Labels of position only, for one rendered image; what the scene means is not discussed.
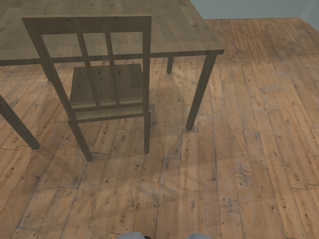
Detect chair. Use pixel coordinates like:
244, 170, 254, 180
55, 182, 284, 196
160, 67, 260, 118
21, 13, 152, 161

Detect table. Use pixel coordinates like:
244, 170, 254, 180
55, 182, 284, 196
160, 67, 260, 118
0, 0, 225, 150

